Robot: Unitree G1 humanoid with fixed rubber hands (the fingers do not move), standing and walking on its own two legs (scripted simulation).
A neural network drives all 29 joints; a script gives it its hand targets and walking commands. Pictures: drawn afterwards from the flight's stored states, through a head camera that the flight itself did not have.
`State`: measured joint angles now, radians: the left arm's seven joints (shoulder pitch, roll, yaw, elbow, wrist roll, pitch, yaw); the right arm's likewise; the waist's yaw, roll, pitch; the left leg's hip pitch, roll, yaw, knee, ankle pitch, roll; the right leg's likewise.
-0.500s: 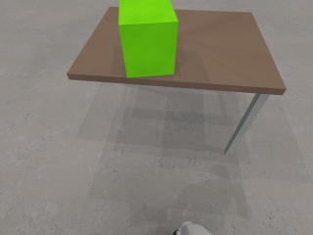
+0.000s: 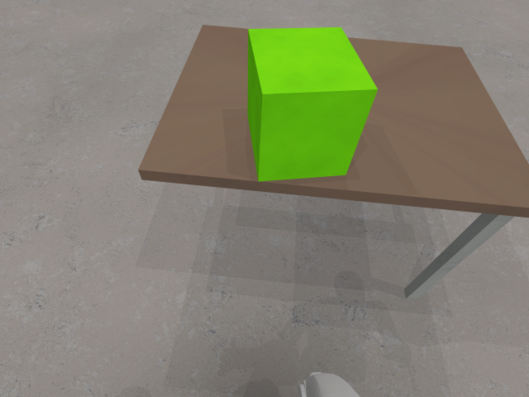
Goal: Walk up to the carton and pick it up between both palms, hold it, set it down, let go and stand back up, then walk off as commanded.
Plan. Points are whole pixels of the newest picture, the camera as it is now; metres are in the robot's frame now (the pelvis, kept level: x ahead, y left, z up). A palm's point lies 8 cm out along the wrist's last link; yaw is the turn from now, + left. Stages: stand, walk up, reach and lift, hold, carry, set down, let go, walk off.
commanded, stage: walk up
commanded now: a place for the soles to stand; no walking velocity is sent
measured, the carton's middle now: (299, 105) +0.70 -0.07 +0.02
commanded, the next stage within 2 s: none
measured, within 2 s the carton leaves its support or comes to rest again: neither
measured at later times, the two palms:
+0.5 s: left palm (74, 334) +0.24 +0.33 -0.12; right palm (433, 353) +0.20 -0.28 -0.12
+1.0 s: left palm (94, 317) +0.27 +0.32 -0.14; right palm (429, 341) +0.22 -0.28 -0.12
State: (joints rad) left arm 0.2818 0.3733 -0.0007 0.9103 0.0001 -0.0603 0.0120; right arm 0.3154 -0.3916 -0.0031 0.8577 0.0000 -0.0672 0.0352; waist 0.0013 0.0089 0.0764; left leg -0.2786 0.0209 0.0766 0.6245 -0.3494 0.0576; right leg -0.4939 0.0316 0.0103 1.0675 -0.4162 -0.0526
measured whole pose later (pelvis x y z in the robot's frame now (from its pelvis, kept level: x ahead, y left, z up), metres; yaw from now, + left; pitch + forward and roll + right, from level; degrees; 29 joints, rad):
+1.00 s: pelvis +0.19 +0.03 -0.02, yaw -6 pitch -3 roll +1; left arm 0.24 0.37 0.00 0.89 0.00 0.02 0.01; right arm 0.26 -0.37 0.00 0.85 0.00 -0.04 -0.03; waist 0.00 -0.04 0.11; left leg -0.35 0.04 0.04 0.78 -0.36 -0.01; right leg -0.31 0.01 0.00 0.79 -0.41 -0.03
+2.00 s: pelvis +0.16 +0.03 -0.02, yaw -6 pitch -3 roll +1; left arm 0.22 0.37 0.00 0.90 0.00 0.00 0.01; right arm 0.21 -0.38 0.00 0.95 0.00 -0.05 -0.03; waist 0.00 -0.03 0.10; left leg -0.34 0.02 0.02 0.78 -0.39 -0.01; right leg -0.37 0.02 0.00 0.80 -0.38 -0.03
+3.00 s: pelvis +0.29 -0.02 -0.01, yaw -10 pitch -3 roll -1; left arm 0.22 0.37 0.00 0.90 0.00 0.01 0.00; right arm 0.21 -0.35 0.00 0.88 0.00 -0.02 -0.03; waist 0.00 -0.03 0.13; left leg -0.39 -0.01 0.03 0.69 -0.25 0.05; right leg -0.37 0.01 -0.01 0.99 -0.52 -0.02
